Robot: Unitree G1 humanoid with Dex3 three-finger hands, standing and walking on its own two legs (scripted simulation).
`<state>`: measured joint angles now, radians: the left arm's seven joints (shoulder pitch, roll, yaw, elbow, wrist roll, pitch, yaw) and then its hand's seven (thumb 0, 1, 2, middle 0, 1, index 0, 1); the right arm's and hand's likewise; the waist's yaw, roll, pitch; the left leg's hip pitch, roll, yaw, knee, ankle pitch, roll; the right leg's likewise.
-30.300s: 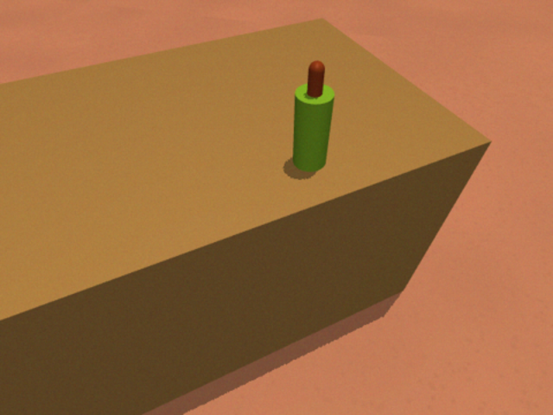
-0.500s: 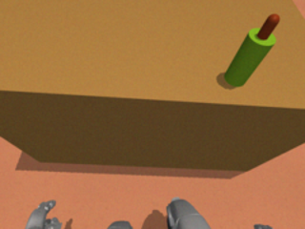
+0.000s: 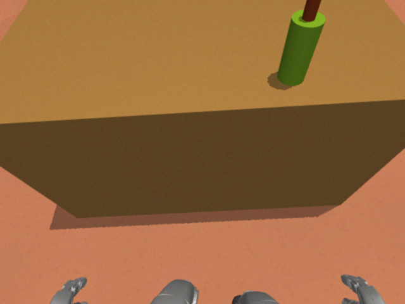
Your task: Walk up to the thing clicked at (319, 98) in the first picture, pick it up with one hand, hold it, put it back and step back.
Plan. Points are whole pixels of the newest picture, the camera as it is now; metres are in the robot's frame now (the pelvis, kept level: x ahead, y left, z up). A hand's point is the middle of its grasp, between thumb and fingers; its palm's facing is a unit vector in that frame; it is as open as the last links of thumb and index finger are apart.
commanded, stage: step back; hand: right
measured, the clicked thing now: (301, 39) +0.67 -0.22 +0.09
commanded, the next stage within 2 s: none
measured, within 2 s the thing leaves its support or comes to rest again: neither
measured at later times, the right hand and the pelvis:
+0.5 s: hand out of the picture -0.02 -0.27 -0.13, palm faces -0.04 +0.89 -0.46, open 7.4 cm; pelvis -0.15 +0.00 -0.01, yaw -2 degrees
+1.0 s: hand out of the picture -0.22 -0.28 -0.16, palm faces -0.12 +0.91 -0.39, open 7.4 cm; pelvis -0.30 -0.03 -0.01, yaw +3 degrees
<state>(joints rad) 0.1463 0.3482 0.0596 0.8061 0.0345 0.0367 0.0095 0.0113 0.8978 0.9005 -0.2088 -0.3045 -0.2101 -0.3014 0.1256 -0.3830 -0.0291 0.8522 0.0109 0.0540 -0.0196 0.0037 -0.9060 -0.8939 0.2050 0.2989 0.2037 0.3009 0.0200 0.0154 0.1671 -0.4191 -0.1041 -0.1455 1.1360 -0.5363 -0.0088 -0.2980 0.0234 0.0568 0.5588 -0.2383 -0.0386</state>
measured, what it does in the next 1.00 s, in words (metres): walks backwards: left foot, then right foot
